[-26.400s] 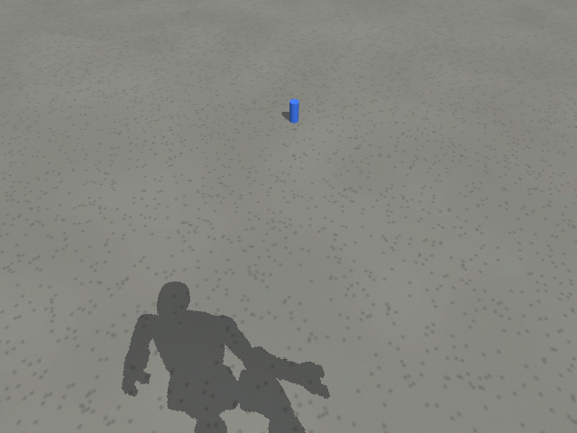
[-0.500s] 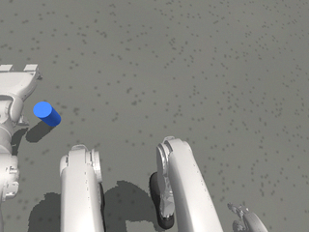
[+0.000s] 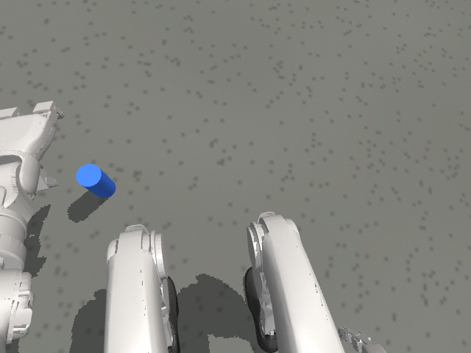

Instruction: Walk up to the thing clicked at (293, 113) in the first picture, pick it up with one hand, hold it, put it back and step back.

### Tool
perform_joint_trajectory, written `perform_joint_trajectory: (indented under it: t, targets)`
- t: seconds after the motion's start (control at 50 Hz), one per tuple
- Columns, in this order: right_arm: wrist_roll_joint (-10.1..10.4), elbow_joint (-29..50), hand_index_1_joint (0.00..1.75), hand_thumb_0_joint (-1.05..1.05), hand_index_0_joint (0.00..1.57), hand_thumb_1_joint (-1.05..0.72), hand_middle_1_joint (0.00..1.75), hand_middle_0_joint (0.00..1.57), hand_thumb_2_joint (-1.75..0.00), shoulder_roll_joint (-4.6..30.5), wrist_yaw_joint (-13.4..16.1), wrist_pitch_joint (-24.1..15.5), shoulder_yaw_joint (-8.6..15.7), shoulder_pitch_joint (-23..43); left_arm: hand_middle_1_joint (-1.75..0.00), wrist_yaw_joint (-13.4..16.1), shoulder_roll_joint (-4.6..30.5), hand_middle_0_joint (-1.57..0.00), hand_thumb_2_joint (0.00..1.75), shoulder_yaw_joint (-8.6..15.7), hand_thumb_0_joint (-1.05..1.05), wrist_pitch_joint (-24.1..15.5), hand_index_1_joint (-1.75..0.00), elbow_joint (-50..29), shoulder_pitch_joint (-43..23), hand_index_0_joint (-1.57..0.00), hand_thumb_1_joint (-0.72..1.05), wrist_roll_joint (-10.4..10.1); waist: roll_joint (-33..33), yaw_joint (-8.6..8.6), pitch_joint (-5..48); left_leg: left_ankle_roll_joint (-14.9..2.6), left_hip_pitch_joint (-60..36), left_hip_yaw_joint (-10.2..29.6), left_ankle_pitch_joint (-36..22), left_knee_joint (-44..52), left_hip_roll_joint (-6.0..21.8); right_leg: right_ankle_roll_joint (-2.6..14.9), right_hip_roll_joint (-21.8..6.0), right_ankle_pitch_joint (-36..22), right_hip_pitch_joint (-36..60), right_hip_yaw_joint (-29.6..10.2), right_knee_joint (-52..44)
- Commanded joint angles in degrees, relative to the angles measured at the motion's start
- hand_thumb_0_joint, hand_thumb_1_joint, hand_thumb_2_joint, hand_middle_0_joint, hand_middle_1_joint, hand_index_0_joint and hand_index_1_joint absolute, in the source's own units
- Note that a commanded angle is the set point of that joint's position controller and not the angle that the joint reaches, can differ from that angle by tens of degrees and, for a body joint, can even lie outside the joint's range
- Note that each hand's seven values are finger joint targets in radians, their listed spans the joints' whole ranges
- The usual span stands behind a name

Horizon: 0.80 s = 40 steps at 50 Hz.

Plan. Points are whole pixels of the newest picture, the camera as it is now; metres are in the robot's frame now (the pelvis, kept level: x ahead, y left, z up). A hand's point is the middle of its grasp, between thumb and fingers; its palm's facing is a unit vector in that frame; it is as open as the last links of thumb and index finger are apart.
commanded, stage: home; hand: left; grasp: from above
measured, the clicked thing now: (97, 182) +0.46 +0.28 -0.34
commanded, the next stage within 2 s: none
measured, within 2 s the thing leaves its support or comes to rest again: neither
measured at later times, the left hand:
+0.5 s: hand out of the picture +0.27 +0.24 +0.09, palm faces -0.16 -0.78 -0.60, open 7.6 cm
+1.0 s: hand out of the picture +0.23 +0.20 +0.27, palm faces +0.19 -0.96 -0.21, open 7.4 cm
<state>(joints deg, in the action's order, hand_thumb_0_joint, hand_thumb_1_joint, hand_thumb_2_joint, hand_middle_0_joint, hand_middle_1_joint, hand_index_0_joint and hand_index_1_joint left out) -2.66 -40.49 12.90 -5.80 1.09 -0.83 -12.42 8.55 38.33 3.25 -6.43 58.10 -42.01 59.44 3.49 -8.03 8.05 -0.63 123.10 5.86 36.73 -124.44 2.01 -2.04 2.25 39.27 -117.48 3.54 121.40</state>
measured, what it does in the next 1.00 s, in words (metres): rises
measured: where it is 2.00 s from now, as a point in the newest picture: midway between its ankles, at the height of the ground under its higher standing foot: (217, 329)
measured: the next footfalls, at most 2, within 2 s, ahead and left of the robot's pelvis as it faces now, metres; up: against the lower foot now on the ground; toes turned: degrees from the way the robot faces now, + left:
none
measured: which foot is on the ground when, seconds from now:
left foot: down 0.00-1.00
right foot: down 0.00-1.00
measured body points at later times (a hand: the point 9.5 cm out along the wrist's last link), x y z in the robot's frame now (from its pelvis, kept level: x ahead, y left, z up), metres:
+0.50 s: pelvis +0.03 +0.00 +0.18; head +0.15 +0.04 +0.61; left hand +0.28 +0.28 +0.13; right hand +0.26 -0.22 +0.09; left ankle +0.09 +0.12 -0.37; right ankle +0.09 -0.13 -0.37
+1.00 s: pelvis +0.09 +0.00 +0.31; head +0.11 +0.01 +0.76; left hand +0.22 +0.25 +0.28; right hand +0.27 -0.22 +0.24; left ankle +0.09 +0.12 -0.37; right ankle +0.09 -0.13 -0.37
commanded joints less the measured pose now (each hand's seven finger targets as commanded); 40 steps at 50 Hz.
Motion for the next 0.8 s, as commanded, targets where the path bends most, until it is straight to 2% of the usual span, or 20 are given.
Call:
perform_joint_trajectory:
  t: [0.0, 0.02, 0.06, 0.1, 0.14, 0.2, 0.24, 0.28, 0.3, 0.32, 0.34, 0.36, 0.38, 0.44, 0.48, 0.52, 0.54, 0.58, 0.66, 0.78]
  targets:
    - [1.91, 5.58, 0.30, 0.00, 0.20, -0.90, 0.30, 0.20, -0.90, 13.51, 1.63, -0.48, 5.77, -6.55, -0.28, -2.50, 11.65, -0.17, 0.72, 3.08, 0.00, 1.78, -0.28, -19.57, -2.54, -0.17, 0.38, -8.67, 4.70, 2.73, 38.44, -1.50, -35.30, -1.81, -8.02, 20.52, -1.16, 3.84, 1.30, -11.72, 24.88, 2.10, -20.57]
    - [2.22, 5.89, 0.30, 0.00, 0.20, -0.90, 0.30, 0.20, -0.90, 13.05, 1.91, -0.47, 5.69, -5.63, -0.25, -3.10, 10.41, -0.17, 0.71, 2.82, 0.00, 2.09, -0.26, -23.45, -1.66, -0.17, 0.46, -10.72, 5.54, 2.55, 37.42, -1.45, -35.86, -1.77, -8.10, 21.69, -1.11, 3.82, 1.10, -12.01, 25.54, 1.97, -21.42]
    - [2.70, 7.02, 0.30, 0.00, 0.20, -0.90, 0.30, 0.20, -0.90, 12.70, 2.44, -0.56, 5.84, -4.18, -0.27, -3.86, 9.48, -0.18, 0.81, 3.88, 0.00, 3.29, -0.27, -27.39, 2.98, -0.18, 0.62, -13.92, 4.55, 3.66, 37.46, -1.45, -38.75, -1.75, -7.62, 24.28, -0.92, 3.88, 1.18, -11.48, 27.76, 1.61, -23.87]
    - [3.29, 7.98, 0.30, 0.00, 0.20, -0.90, 0.30, 0.20, -0.90, 12.31, 2.92, -0.71, 5.76, -2.57, -0.29, -4.24, 7.68, -0.20, 0.88, 3.84, 0.00, 4.26, -0.29, -32.61, 5.99, -0.20, 0.78, -16.74, 6.99, 4.25, 36.01, -1.02, -41.96, -1.10, -6.66, 28.09, -0.61, 4.03, 0.86, -10.80, 29.07, 1.40, -25.33]
    - [3.67, 8.36, 0.30, 0.00, 0.20, -0.90, 0.30, 0.20, -0.90, 12.18, 3.46, -1.11, 5.68, -0.86, -0.30, -4.65, 4.61, -0.20, 0.90, 2.81, 0.00, 5.61, -0.30, -33.74, 10.39, -0.20, 0.90, -18.96, 6.70, 4.28, 33.33, -0.68, -45.04, -0.28, -6.31, 31.15, -0.20, 4.05, 0.66, -10.47, 29.22, 1.43, -26.79]
    - [4.07, 9.52, 0.30, 0.00, 0.20, -0.90, 0.30, 0.20, -0.90, 12.04, 4.39, -2.06, 5.78, 0.73, -0.30, -4.84, 2.44, -0.20, 0.90, 3.15, 0.00, 7.35, -0.30, -40.69, 14.07, -0.20, 0.90, -23.30, 7.68, 4.65, 32.66, -0.41, -50.22, 0.21, -5.56, 35.93, -0.02, 3.83, 0.16, -10.39, 32.67, 0.99, -30.17]
    - [4.38, 10.63, 0.30, 0.00, 0.20, -0.90, 0.30, 0.20, -0.90, 11.97, 5.15, -2.90, 5.62, 2.19, -0.30, -5.06, 0.22, -0.20, 0.90, 2.32, 0.00, 8.71, -0.30, -44.52, 17.45, -0.20, 0.90, -25.93, 8.28, 4.72, 31.00, -0.22, -53.38, 0.84, -2.21, 40.01, 0.13, 3.68, 0.09, -8.65, 34.48, 0.91, -32.94]
    - [4.72, 11.45, 0.30, 0.00, 0.20, -0.90, 0.30, 0.20, -0.90, 11.34, 6.05, -4.03, 5.32, 3.69, -0.30, -5.03, -2.28, -0.20, 0.90, 1.37, 0.00, 10.36, -0.30, -46.57, 22.69, -0.20, 0.89, -29.21, 6.13, 4.07, 28.20, -0.33, -54.39, 0.52, 0.47, 42.52, -0.12, 3.47, 0.15, -6.90, 37.59, 0.49, -36.84]
    - [4.88, 11.96, 0.30, 0.00, 0.20, -0.90, 0.30, 0.20, -0.90, 11.04, 6.42, -4.63, 5.16, 3.87, -0.29, -5.02, -3.59, -0.20, 0.88, 1.07, 0.00, 11.13, -0.29, -48.52, 24.93, -0.20, 0.87, -30.86, 5.32, 3.63, 27.95, -0.40, -55.05, -0.11, -0.36, 43.07, -0.45, 3.46, -0.04, -7.15, 39.53, 0.04, -38.67]
    - [4.95, 12.22, 0.30, 0.00, 0.20, -0.90, 0.30, 0.20, -0.90, 10.81, 6.84, -5.12, 5.08, 4.51, -0.29, -4.89, -3.16, -0.20, 0.87, 1.88, 0.00, 12.03, -0.29, -50.27, 26.93, -0.19, 0.85, -32.78, 4.66, 4.39, 28.70, -0.43, -56.61, -0.56, -1.42, 43.75, -0.61, 3.41, -0.05, -7.72, 41.84, -0.30, -40.26]
    - [4.96, 12.67, 0.30, 0.00, 0.20, -0.90, 0.30, 0.20, -0.90, 10.57, 7.30, -5.68, 4.94, 4.97, -0.28, -4.87, -4.33, -0.19, 0.85, 1.11, 0.00, 12.71, -0.28, -52.76, 27.97, -0.19, 0.81, -34.42, 5.14, 3.72, 28.80, -0.46, -58.16, -1.05, -2.43, 44.41, -0.74, 3.38, -0.13, -8.43, 43.32, -0.57, -41.64]
    - [5.13, 13.15, 0.30, 0.00, 0.20, -0.90, 0.30, 0.20, -0.90, 10.17, 7.78, -6.20, 4.78, 5.27, -0.29, -4.67, -5.59, -0.19, 0.86, 0.37, 0.00, 13.55, -0.29, -53.09, 30.43, -0.19, 0.84, -35.54, 4.33, 3.26, 27.82, -0.55, -58.81, -1.77, -3.86, 44.56, -0.90, 3.32, -0.07, -9.39, 44.68, -0.82, -43.22]
    - [5.29, 13.67, 0.30, 0.00, 0.20, -0.90, 0.30, 0.20, -0.90, 9.98, 8.19, -6.65, 4.50, 5.61, -0.30, -4.40, -5.14, -0.20, 0.89, 1.17, 0.00, 14.24, -0.30, -55.30, 31.27, -0.20, 0.88, -37.21, 3.90, 3.43, 27.76, -0.60, -59.75, -1.87, -3.54, 45.71, -1.05, 3.27, -0.18, -9.10, 46.81, -1.19, -44.95]
    - [5.32, 13.89, 0.30, 0.00, 0.20, -0.90, 0.30, 0.20, -0.90, 9.10, 9.43, -8.11, 3.80, 5.79, -0.30, -3.74, -7.61, -0.20, 0.89, 1.16, 0.00, 16.34, -0.30, -56.08, 37.78, -0.20, 0.89, -41.39, 2.48, 3.06, 24.14, -0.65, -62.78, -1.85, -5.03, 49.31, -1.15, 3.16, -0.31, -10.18, 50.86, -1.44, -48.71]
    - [5.41, 14.98, 0.30, 0.00, 0.20, -0.90, 0.30, 0.20, -0.90, 8.71, 10.12, -8.95, 3.53, 5.32, -0.30, -3.35, -8.35, -0.20, 0.90, 1.61, 0.00, 17.68, -0.30, -59.55, 40.98, -0.20, 0.90, -44.20, 3.13, 3.66, 24.25, -0.53, -66.56, -1.82, -5.82, 52.46, -1.23, 3.21, -0.33, -10.73, 54.49, -1.62, -51.68]
    - [5.30, 14.97, 0.30, 0.00, 0.20, -0.90, 0.30, 0.20, -0.90, 8.16, 10.83, -9.81, 2.95, 4.95, -0.30, -3.19, -10.02, -0.20, 0.90, 1.10, 0.00, 18.96, -0.30, -60.12, 43.98, -0.20, 0.90, -47.15, 2.86, 3.30, 21.19, -0.36, -68.88, -1.09, -6.05, 55.99, -1.07, 3.09, -0.38, -10.99, 56.87, -1.45, -54.24]
    - [5.25, 15.44, 0.30, 0.00, 0.20, -0.90, 0.30, 0.20, -0.90, 7.81, 11.25, -10.21, 2.76, 4.51, -0.30, -2.99, -10.16, -0.20, 0.90, 1.71, 0.00, 19.55, -0.30, -61.72, 45.92, -0.20, 0.90, -48.62, 2.55, 3.95, 20.89, -0.38, -70.57, -1.31, -7.08, 57.29, -1.13, 3.09, -0.31, -11.80, 58.97, -1.46, -55.89]
    - [5.18, 16.10, 0.30, 0.00, 0.20, -0.90, 0.30, 0.20, -0.90, 7.15, 11.99, -10.93, 2.36, 3.63, -0.30, -2.89, -11.88, -0.20, 0.90, 1.27, 0.00, 20.68, -0.30, -63.46, 49.61, -0.20, 0.90, -51.63, 2.07, 3.70, 20.26, -0.36, -73.41, -1.63, -10.42, 59.50, -1.29, 3.08, -0.26, -14.32, 62.65, -1.33, -58.42]
    - [4.84, 16.82, 0.30, 0.00, 0.20, -0.90, 0.30, 0.20, -0.90, 6.63, 13.55, -12.05, 1.63, 1.69, -0.30, -3.23, -14.51, -0.20, 0.90, 1.25, 0.00, 23.24, -0.30, -66.39, 55.97, -0.20, 0.90, -55.61, 2.53, 4.04, 16.69, 0.08, -79.47, -0.98, -14.39, 65.24, -0.97, 3.04, -0.30, -17.47, 68.11, -0.90, -62.97]
    - [4.69, 19.71, 0.30, 0.00, 0.20, -0.90, 0.30, 0.20, -0.90, 5.48, 15.91, -13.15, 0.47, -0.69, -0.30, -3.62, -18.31, -0.20, 0.90, 1.75, 0.00, 28.28, -0.30, -73.99, 66.01, -0.20, 0.90, -60.89, 0.66, 4.97, 12.79, -0.20, -85.17, -3.09, -20.69, 70.62, -1.86, 2.64, -0.31, -23.04, 78.49, -0.31, -71.29]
